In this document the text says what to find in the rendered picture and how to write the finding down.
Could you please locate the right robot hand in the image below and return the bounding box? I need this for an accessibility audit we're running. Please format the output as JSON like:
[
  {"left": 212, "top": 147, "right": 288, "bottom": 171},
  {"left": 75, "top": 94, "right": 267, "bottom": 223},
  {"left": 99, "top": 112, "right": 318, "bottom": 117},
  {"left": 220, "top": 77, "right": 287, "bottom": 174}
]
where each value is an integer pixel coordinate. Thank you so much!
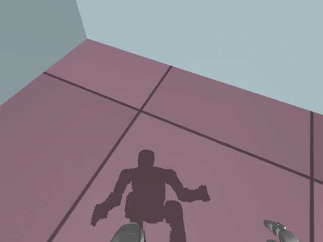
[{"left": 263, "top": 220, "right": 299, "bottom": 242}]

